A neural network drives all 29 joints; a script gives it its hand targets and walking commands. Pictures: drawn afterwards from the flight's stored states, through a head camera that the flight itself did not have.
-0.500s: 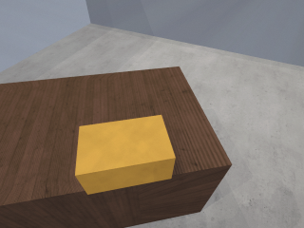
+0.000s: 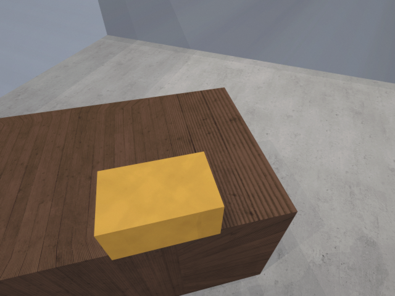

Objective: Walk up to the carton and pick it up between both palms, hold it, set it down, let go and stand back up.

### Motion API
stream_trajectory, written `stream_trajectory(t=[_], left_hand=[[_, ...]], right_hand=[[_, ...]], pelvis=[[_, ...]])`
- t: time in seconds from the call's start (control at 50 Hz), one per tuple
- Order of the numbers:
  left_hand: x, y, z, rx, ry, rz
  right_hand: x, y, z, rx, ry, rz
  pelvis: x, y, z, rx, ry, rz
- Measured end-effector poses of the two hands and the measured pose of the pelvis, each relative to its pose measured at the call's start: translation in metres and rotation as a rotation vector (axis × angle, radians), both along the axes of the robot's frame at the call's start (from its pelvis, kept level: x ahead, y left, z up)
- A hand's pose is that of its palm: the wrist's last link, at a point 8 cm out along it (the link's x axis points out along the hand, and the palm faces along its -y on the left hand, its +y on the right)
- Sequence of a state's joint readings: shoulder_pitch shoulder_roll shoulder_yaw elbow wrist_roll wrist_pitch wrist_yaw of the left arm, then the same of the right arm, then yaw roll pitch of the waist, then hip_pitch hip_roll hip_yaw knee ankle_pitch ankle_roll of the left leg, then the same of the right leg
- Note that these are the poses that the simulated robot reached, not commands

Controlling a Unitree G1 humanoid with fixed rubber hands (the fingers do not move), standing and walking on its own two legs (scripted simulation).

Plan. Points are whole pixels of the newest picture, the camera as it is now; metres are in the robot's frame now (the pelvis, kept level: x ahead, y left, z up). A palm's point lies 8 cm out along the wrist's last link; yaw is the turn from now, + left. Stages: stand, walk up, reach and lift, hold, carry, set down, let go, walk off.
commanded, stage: stand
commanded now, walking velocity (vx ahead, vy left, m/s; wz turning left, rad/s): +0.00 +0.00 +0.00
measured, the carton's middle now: (160, 203) +0.39 +0.09 -0.09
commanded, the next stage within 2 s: none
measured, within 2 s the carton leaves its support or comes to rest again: neither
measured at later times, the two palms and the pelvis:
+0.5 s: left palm out of the picture +0.01 +0.22 -0.14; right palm out of the picture -0.04 -0.20 -0.15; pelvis +0.01 +0.01 +0.00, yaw -1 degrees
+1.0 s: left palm out of the picture +0.01 +0.23 -0.15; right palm out of the picture -0.04 -0.19 -0.16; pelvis +0.01 +0.02 +0.00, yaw -1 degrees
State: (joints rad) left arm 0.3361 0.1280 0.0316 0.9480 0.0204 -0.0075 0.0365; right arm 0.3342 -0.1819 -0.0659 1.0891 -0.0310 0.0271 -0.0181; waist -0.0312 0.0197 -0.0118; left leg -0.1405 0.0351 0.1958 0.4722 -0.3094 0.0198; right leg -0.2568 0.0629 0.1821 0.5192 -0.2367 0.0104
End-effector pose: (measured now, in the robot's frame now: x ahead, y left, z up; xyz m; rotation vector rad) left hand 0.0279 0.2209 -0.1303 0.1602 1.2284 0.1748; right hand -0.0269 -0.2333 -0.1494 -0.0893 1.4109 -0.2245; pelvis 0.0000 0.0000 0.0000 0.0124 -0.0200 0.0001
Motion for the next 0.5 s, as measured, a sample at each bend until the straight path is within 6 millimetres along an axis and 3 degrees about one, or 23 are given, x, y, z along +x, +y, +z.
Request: stream_trajectory(t=[0.5], left_hand=[[-0.018,-0.003,-0.013,-0.016,0.155,0.009]], right_hand=[[-0.01,0.028,-0.006,0.035,0.086,-0.023]], pelvis=[[0.011,0.008,-0.001,-0.001,-0.02,-0.015]])
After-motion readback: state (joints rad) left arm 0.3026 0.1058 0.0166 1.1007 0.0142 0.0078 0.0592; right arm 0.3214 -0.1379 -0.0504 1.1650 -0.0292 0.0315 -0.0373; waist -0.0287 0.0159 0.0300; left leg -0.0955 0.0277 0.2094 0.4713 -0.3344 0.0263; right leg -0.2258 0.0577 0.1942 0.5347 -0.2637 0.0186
